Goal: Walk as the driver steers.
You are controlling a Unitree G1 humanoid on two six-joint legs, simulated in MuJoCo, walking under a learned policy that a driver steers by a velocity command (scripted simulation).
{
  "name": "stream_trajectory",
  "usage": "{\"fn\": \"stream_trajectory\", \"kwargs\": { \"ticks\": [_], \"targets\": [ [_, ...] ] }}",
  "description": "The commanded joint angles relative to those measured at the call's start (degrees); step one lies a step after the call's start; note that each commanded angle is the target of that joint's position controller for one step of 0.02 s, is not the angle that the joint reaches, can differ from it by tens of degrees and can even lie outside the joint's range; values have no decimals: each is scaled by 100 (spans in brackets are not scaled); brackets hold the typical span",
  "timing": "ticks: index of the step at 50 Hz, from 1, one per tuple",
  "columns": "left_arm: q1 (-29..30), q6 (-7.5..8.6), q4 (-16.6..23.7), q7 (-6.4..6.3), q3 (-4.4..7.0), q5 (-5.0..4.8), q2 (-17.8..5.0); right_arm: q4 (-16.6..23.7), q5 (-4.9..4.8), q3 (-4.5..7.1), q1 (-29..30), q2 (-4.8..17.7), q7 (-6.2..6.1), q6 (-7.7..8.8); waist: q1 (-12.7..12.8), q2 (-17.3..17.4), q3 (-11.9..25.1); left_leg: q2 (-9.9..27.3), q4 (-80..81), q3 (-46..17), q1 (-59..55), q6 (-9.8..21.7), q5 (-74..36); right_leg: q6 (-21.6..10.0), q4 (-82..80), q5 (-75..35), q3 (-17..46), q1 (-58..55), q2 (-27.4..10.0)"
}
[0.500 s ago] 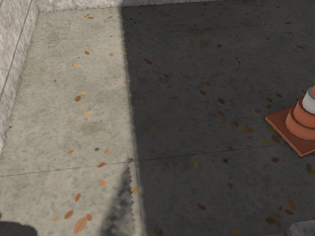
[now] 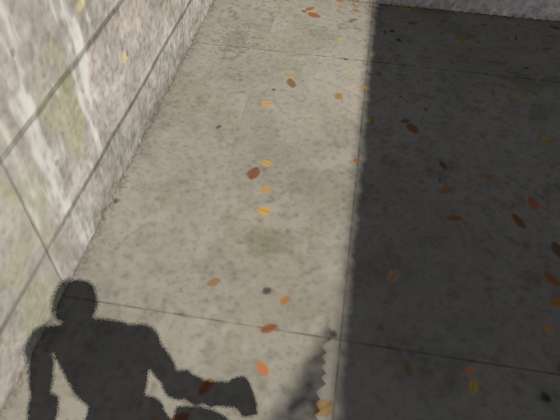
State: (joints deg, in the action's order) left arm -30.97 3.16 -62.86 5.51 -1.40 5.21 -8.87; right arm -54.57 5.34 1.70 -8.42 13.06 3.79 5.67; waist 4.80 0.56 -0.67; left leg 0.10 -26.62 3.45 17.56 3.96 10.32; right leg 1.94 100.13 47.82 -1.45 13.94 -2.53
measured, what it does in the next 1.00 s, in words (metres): goes down, turning left: right foot 0.17 m lower, then left foot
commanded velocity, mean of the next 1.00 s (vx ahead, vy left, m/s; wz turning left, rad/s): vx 0.23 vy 0.00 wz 0.36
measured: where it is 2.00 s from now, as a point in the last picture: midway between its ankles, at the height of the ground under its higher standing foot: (279, 406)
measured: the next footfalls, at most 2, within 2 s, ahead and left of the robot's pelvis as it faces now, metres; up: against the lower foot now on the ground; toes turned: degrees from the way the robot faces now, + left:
right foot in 0.36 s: +0.42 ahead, -0.12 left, -0.17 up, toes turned +16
left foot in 0.74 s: +0.46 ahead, +0.17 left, -0.17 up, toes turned +18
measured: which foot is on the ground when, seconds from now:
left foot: down 0.00-0.38, up 0.40-0.72, down 0.74-1.00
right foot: up 0.00-0.34, down 0.36-1.00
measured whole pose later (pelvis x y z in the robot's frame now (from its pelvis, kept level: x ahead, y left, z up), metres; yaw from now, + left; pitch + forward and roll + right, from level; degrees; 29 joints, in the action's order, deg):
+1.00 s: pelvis +0.39 +0.04 -0.18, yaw +20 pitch +1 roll +0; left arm -18.1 0.2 -54.3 -3.4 2.7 0.8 -10.6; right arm -48.2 -0.2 2.5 -3.7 7.1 -1.1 -1.1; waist 2.9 -1.3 0.5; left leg -2.2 -32.9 -0.3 23.2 2.2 11.2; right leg 4.2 31.2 22.5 -2.6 10.0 -4.8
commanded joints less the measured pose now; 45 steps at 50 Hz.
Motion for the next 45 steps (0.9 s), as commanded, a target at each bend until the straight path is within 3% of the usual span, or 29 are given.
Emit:
{"fn": "stream_trajectory", "kwargs": {
  "ticks": [1, 2, 3, 5, 7, 8, 10, 12, 14, 16, 17, 18, 19, 20, 21, 22, 23, 24, 26, 28, 30, 33, 35, 37, 38, 39, 40, 42, 45],
  "targets": [
    [1845, 386, 1423, -136, 171, -189, -780, -493, -139, 202, -2497, 673, -39, -48, -1384, -403, 462, 1892, 119, -2444, -4224, 1618, -1014, -302, 76, -1062, 427, 5116, -284],
    [1737, 432, 1387, -296, 251, -123, -786, -301, -78, 79, -1829, 447, 42, -37, -926, -173, -276, 1679, 358, -2515, -2216, 1775, -267, -502, -421, -1489, 554, 4425, -344],
    [1480, 415, 1263, -435, 158, 81, -480, -80, -42, -159, -1085, -143, -4, 127, -332, -456, -651, 1424, 634, -2183, -373, 1552, 1, -736, -2510, -3123, 1067, 3214, -766],
    [1526, 266, 1214, -463, 138, 125, -222, 59, -315, -115, -812, 229, -7, 246, -274, 108, -687, 1164, 1084, -2012, 1224, 1840, 141, -549, -3766, -3832, 613, 1992, -565],
    [1196, 212, 1349, -362, 39, 167, -160, 139, -119, -149, -883, 258, -45, 280, -81, 133, -180, 754, 24, -1695, 2356, 1619, -317, -482, -3589, -4814, 388, 903, -351],
    [1523, 218, 1437, -314, -15, 182, -138, 95, -67, -230, -1172, -41, -154, 367, -402, -55, -136, 585, -447, -1819, 1555, 1512, -108, -339, -4538, -6334, 1004, 1854, -515],
    [2317, 243, 1636, -309, -85, 30, -409, 62, -60, -220, -1669, 21, -277, 370, -928, -382, -92, 304, -1304, -1716, 1163, 1121, 965, -101, -6349, -8059, 972, 1983, -553],
    [2554, 83, 1940, -315, -60, -60, -578, 105, 70, -211, -1705, 400, -153, 263, -674, -15, -186, 79, -1306, -1802, 2810, 1011, 1906, -26, -6170, -7453, 248, 67, -209],
    [2770, 49, 2090, -327, 19, -39, -872, 196, -72, -223, -2009, 273, -121, 269, -726, -68, -536, 181, -1902, -2316, 2197, 895, 2157, -11, -6778, -6842, 411, 250, -215],
    [2857, 103, 2017, -306, 49, -80, -994, 43, -260, -171, -2461, 379, -300, 116, -1032, -59, -671, 85, -2810, -2754, 782, 679, 2270, -82, -8470, -7183, 598, 486, -221],
    [2980, 289, 2092, -467, 343, -1008, -1070, 56, -972, 38, -1844, 304, -696, -223, -930, -207, -565, -468, -3561, -2503, -177, 515, 589, -145, -9619, -7776, 931, 844, -157],
    [2320, 341, 1834, -484, 356, -950, -1175, -41, -776, 29, -2057, 322, -768, -370, -797, -280, -260, -621, -4718, -2168, 447, 314, 791, -125, -9133, -9296, 600, -289, -350],
    [952, 316, 1457, -539, 443, -717, -1184, -106, -729, 53, -2216, 102, -705, -353, -345, -564, 500, -904, -6155, -1698, 2141, 25, 2382, -276, -7890, -11627, 664, -2461, -843],
    [-15, 268, 1235, -497, 632, -659, -1820, 147, -900, -87, -2716, -280, -650, -310, -22, -1700, 2188, -1226, -9144, -1337, 4365, -483, 4975, -1242, -5809, -13669, 1131, -5740, -2369],
    [0, 123, 1233, -418, 632, -728, -1676, 522, -998, -121, -2599, 114, -617, -209, 44, -1765, 3157, -513, -10061, -1508, 5283, -634, 4567, -1631, -5616, -12205, 1907, -6216, -2664],
    [187, 18, 1347, -481, 578, -651, -1337, 740, -1009, -75, -1786, 165, -618, -205, 249, -1405, 2898, -314, -10194, -1328, 5831, -699, 4143, -1643, -6029, -10751, 1722, -5636, -2590],
    [597, -37, 1397, -561, 633, -482, -1550, 1145, -1003, -88, -1076, 99, -675, -271, 146, -846, 2794, -56, -10524, -1009, 5790, -774, 3374, -2042, -6748, -8505, 2271, -4662, -2852],
    [1134, -148, 1505, -688, 549, -431, -1378, 1242, -900, -91, -584, 66, -764, -448, -130, 23, 2057, 112, -9847, -943, 5250, -872, 2764, -2261, -7593, -6871, 2504, -3004, -2940],
    [1710, -221, 1408, -830, 337, -359, -919, 1398, -812, -110, -174, -241, -853, -749, -602, -120, 420, 236, -9245, -1042, 4489, -828, 2485, -1774, -7908, -6329, 1979, -250, -2464],
    [1859, -193, 1435, -889, 304, -384, -979, 1575, -716, 2, -120, -119, -841, -701, -794, -480, -302, 26, -7023, -997, 3788, -774, 832, -1310, -8282, -5867, 734, 1018, -1385],
    [2091, -154, 1456, -1024, 270, -329, -931, 1588, -545, -1, -113, -193, -678, -582, -911, -426, 208, 35, -3765, -544, 1859, -762, -1413, -1177, -8346, -5980, -251, 1595, -696],
    [1632, -124, 1083, -893, 303, -610, -1010, 1376, -631, -73, 80, -554, -452, -581, -832, -1010, 826, 58, -1861, -556, 379, -819, -1654, -1231, -8519, -6061, -23, 633, -1115],
    [1888, -59, 1261, -846, 411, -645, -1257, 1570, -655, 22, 752, -156, -341, -513, -727, -699, 397, 13, -846, -484, 434, -600, -1225, -1152, -8393, -5777, 389, 248, -1348],
    [1350, -59, 1145, -794, 453, -605, -1200, 1426, -521, 177, 694, 218, -315, -438, -594, -539, 292, -43, 48, -407, -52, -359, -1447, -860, -7910, -5051, 478, 8, -1103],
    [844, -59, 1035, -759, 463, -495, -1107, 1339, -497, 274, 457, 557, -370, -422, -450, -325, 389, 312, 45, -750, -654, -245, -3067, -550, -7503, -4418, 278, 172, -759],
    [-126, -13, 867, -671, 400, -362, -741, 1255, -456, 350, 188, 814, -425, -503, -70, 309, 1023, 989, -670, -1238, -2146, 181, -4419, -250, -7098, -2860, 79, 1071, -485],
    [-11, -67, 910, -674, 319, -430, -532, 1112, -515, 292, 13, 457, -406, -625, -258, 697, 1315, 1238, -399, -1698, -2193, 591, -2872, -3, -6773, -2031, -139, 1315, -314],
    [919, -266, 1219, -828, 396, -536, -668, 1137, -480, 220, 386, 208, -434, -761, -307, 673, 747, 1195, 561, -2334, -945, 648, 1033, 180, -6582, -2400, -123, 1143, -195],
    [832, -386, 1136, -960, 473, -396, -713, 1286, -480, 234, 1182, 228, -507, -672, -58, 739, 153, 717, 831, -1907, 288, 174, 1955, 161, -7047, -2862, -85, 246, -167]
  ]
}}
